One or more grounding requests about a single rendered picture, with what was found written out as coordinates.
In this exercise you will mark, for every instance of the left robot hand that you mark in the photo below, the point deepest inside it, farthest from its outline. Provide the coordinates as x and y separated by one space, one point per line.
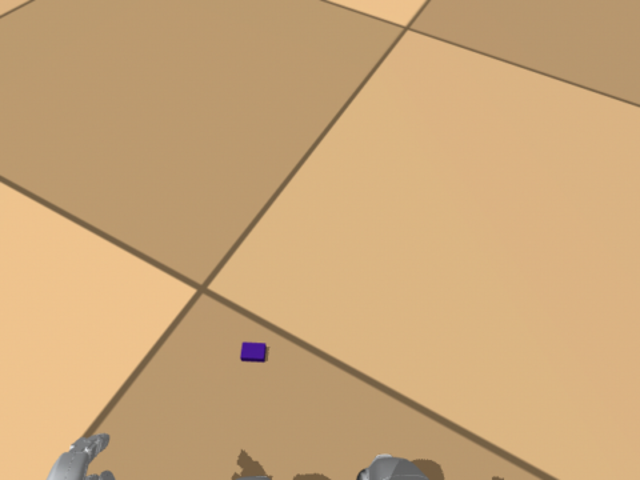
73 465

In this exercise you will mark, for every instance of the small box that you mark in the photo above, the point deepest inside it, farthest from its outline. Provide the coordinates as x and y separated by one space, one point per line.
253 352

